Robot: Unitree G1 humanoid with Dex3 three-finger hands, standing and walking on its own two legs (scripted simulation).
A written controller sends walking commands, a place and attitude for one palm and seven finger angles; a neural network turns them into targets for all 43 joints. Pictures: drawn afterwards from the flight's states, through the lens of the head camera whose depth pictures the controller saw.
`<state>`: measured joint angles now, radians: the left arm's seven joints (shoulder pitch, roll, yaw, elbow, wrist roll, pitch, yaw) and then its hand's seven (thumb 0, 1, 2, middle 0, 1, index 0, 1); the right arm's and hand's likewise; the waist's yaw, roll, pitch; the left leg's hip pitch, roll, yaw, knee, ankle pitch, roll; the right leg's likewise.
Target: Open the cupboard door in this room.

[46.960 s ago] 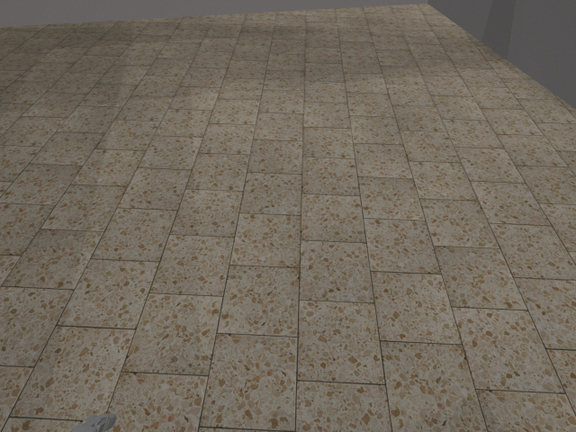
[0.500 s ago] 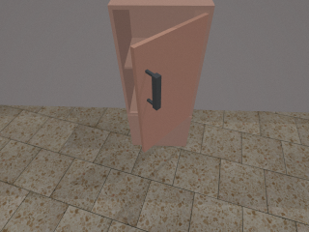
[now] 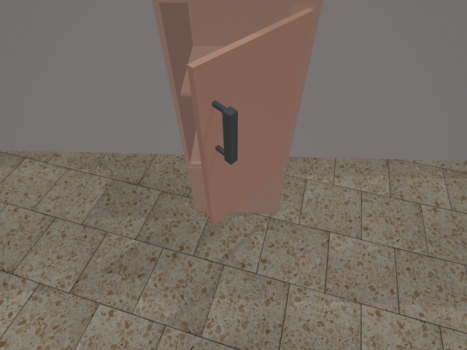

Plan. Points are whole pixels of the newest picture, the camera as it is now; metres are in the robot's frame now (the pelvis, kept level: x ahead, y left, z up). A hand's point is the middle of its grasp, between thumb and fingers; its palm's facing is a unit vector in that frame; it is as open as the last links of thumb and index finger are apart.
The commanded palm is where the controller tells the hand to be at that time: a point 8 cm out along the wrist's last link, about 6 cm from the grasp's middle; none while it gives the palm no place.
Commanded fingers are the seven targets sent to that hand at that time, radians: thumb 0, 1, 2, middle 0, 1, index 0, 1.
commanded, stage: look to check the result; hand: left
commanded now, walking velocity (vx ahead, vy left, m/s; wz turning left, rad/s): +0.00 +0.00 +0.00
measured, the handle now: (224, 133) +0.56 +0.06 +0.03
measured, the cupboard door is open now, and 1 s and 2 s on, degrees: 46 46 46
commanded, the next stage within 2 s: walk to a spot facing it in 0.16 s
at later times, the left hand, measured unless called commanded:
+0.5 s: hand out of the picture +0.05 +0.21 -0.18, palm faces -0.04 -0.96 -0.26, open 7.3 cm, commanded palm none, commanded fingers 0.00 0.90 0.90 -0.20 -0.30 -0.20 -0.30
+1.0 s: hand out of the picture +0.06 +0.18 -0.17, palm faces -0.24 -0.93 -0.27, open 7.3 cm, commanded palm none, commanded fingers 0.00 0.90 0.90 -0.20 -0.30 -0.20 -0.30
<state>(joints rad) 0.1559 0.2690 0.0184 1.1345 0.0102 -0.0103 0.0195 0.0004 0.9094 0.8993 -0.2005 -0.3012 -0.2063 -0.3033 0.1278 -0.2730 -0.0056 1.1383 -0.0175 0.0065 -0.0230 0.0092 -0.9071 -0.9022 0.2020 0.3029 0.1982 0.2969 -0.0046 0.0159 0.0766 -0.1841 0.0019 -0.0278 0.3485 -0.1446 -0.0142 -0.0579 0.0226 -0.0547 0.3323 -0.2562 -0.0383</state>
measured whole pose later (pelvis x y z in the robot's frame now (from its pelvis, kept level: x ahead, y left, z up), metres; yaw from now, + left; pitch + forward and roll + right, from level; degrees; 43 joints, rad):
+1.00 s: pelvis -0.01 -0.01 +0.00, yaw -19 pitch +2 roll +2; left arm 0.27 0.19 0.08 0.98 0.03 0.03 0.02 0.00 0.91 0.90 -0.20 -0.30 -0.21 -0.30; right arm 0.09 -0.21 -0.07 0.94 -0.01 0.05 -0.04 0.01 -0.91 -0.90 0.20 0.30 0.20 0.30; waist 0.03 -0.01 0.08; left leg -0.43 0.02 -0.01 0.93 -0.44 -0.06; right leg -0.24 0.09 0.17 0.46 -0.24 -0.07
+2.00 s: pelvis -0.01 -0.01 -0.02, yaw -55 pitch +2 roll +0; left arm 0.14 0.25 0.07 0.87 0.03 0.04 -0.04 0.00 0.91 0.90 -0.20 -0.30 -0.20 -0.30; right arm 0.30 -0.21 -0.04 0.91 -0.03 0.02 -0.02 0.01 -0.90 -0.90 0.21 0.30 0.20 0.30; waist -0.02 0.00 0.06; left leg -0.31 0.16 0.17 0.65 -0.39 -0.07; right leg -0.30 -0.02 -0.06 0.57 -0.31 -0.02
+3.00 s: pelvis +0.06 -0.33 +0.00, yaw -83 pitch +1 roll +0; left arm 0.22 0.19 0.07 1.01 0.02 -0.06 0.00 -0.02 0.96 0.90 -0.20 -0.30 -0.21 -0.30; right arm 0.20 -0.17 -0.06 0.99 -0.03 -0.02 0.01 0.01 -0.91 -0.90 0.20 0.30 0.19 0.30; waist -0.02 0.00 0.05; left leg -0.53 0.13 0.07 0.78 -0.23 -0.05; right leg -0.14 0.06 -0.04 0.35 -0.24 -0.07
